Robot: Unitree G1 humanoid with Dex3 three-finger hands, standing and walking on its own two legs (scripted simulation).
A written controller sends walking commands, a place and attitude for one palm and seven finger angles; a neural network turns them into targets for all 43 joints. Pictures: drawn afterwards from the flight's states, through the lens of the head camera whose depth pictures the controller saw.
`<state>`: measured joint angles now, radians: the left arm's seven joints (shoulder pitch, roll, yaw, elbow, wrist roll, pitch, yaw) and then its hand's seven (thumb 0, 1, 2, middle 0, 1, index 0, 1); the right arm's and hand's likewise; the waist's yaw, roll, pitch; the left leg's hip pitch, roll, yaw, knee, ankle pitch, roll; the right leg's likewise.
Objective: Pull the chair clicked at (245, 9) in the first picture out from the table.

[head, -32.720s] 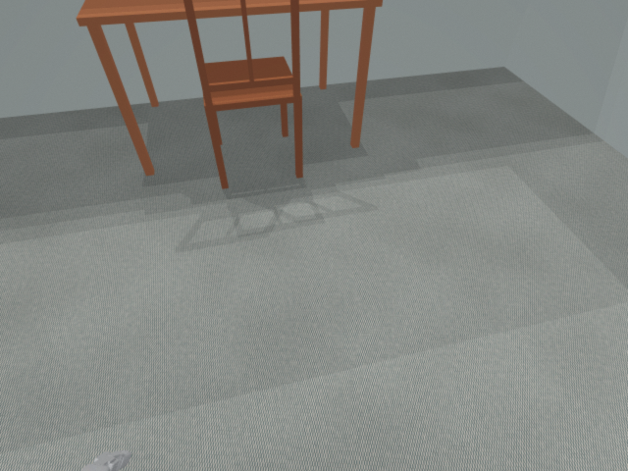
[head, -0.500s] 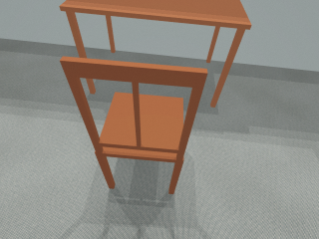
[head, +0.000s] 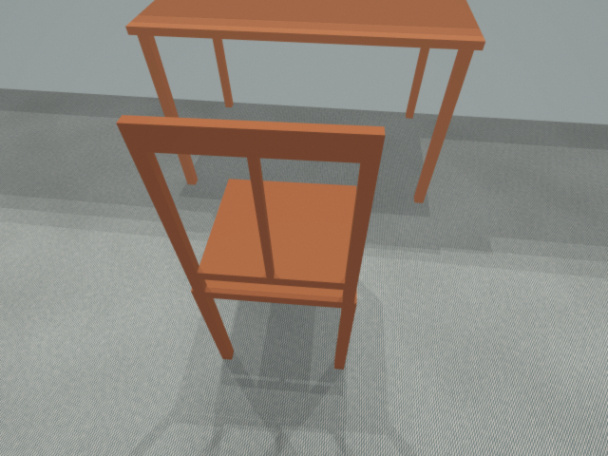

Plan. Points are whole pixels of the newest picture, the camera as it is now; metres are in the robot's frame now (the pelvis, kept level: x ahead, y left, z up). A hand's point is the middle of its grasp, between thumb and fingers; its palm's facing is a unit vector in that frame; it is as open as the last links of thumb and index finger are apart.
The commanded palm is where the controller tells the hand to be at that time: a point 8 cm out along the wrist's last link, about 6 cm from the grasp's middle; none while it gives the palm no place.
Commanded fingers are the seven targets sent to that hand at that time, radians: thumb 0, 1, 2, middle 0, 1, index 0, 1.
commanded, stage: let the arm hang, fingers relaxed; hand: left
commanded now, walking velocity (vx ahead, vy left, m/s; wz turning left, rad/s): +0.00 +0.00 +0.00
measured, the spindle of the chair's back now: (263, 225) +0.53 +0.12 -0.07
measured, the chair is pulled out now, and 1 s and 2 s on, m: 0.64 0.64 0.64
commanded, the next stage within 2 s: look to check the result in 0.32 s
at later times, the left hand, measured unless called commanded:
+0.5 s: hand out of the picture +0.00 +0.16 -0.17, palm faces +0.04 -0.98 -0.18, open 7.3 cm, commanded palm none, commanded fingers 0.00 0.90 0.90 -0.20 -0.30 -0.20 -0.30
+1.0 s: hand out of the picture +0.01 +0.16 -0.17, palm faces +0.04 -0.98 -0.19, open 7.3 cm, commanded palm none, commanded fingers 0.00 0.90 0.90 -0.20 -0.30 -0.20 -0.30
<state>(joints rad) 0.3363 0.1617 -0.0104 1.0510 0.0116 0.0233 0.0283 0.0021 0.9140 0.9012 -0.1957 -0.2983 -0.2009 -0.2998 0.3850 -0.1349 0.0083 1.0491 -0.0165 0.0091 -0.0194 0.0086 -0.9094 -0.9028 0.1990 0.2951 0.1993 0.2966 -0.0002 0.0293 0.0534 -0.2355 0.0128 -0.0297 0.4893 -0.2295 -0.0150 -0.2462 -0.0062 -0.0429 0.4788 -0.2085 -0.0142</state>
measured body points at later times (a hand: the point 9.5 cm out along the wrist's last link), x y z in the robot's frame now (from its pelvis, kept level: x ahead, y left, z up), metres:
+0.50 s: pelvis +0.00 -0.01 +0.00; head +0.02 -0.01 +0.45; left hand +0.00 +0.21 -0.16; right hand -0.02 -0.21 -0.16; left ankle +0.02 +0.13 -0.74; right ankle +0.03 -0.11 -0.74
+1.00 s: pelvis +0.01 -0.01 +0.00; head +0.04 -0.01 +0.45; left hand +0.01 +0.21 -0.16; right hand -0.01 -0.21 -0.16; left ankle +0.02 +0.13 -0.74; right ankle +0.03 -0.11 -0.74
